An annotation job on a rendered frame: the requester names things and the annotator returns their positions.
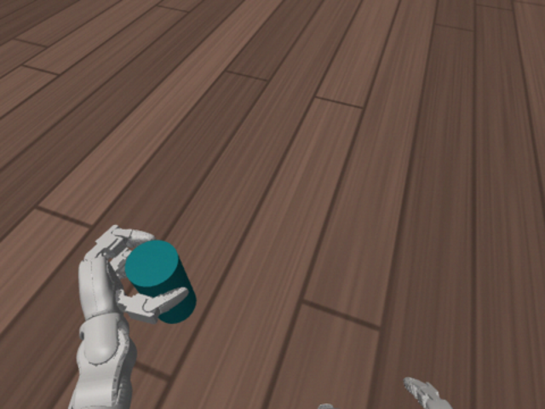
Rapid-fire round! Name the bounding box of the left robot hand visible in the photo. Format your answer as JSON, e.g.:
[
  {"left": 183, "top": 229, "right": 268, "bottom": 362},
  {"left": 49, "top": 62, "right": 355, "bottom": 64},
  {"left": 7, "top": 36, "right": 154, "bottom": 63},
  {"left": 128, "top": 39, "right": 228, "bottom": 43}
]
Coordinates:
[{"left": 78, "top": 225, "right": 189, "bottom": 325}]

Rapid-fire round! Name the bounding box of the right robot hand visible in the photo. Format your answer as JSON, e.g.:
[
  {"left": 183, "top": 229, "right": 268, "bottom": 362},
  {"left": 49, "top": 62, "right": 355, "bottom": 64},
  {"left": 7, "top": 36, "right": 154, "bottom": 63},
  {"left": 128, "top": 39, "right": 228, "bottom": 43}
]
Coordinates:
[{"left": 404, "top": 377, "right": 453, "bottom": 409}]

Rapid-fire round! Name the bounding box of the can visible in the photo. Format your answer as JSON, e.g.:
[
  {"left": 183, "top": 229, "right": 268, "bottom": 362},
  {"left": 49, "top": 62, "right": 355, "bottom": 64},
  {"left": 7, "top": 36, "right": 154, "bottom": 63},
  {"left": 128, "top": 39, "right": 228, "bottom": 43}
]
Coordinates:
[{"left": 125, "top": 240, "right": 197, "bottom": 324}]

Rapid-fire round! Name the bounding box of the left robot arm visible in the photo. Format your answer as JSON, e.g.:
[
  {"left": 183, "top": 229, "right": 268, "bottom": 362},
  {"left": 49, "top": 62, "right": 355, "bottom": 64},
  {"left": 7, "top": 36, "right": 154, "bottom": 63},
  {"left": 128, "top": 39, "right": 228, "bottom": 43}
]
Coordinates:
[{"left": 68, "top": 313, "right": 137, "bottom": 409}]

